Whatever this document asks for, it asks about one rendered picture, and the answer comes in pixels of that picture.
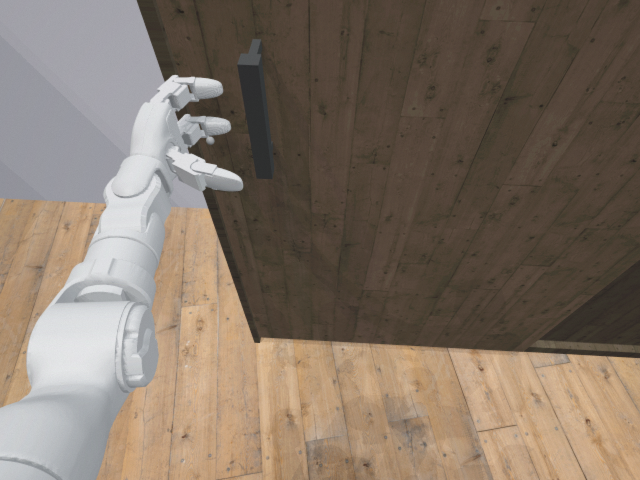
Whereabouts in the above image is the robot left hand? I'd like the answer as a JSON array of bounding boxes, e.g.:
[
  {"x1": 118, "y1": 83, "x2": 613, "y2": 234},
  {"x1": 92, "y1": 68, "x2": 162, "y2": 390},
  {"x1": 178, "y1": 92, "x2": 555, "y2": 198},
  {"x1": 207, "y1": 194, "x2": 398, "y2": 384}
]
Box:
[{"x1": 130, "y1": 75, "x2": 243, "y2": 191}]

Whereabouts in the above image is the wardrobe door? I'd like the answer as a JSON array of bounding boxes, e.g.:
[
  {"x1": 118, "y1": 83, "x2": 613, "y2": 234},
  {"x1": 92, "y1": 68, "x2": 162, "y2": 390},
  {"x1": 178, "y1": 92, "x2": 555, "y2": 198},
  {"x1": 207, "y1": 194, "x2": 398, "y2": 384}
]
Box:
[
  {"x1": 539, "y1": 260, "x2": 640, "y2": 345},
  {"x1": 156, "y1": 0, "x2": 640, "y2": 352}
]

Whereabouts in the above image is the robot left forearm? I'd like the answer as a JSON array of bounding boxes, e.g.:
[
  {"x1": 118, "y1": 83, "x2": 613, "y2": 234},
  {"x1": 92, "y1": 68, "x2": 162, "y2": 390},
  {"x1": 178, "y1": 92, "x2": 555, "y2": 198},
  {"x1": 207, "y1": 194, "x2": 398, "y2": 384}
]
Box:
[{"x1": 26, "y1": 155, "x2": 174, "y2": 387}]

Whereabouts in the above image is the handle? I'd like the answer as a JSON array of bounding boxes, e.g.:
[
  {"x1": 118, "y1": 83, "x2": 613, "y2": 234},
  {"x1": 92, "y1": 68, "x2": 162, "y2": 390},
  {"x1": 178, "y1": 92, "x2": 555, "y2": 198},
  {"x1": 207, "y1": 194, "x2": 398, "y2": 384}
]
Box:
[{"x1": 237, "y1": 39, "x2": 274, "y2": 179}]

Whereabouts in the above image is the left robot upper arm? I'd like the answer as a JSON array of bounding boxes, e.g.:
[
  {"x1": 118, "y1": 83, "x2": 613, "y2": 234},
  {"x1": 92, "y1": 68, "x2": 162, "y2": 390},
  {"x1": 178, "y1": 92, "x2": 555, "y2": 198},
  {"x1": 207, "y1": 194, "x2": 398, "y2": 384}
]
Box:
[{"x1": 0, "y1": 301, "x2": 159, "y2": 480}]

